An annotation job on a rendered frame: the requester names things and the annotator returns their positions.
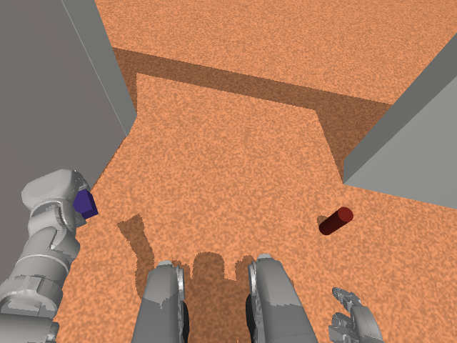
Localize right robot hand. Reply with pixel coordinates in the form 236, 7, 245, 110
328, 287, 383, 343

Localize left robot hand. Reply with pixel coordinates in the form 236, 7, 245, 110
21, 169, 91, 227

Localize left robot arm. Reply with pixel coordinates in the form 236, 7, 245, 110
0, 198, 81, 343

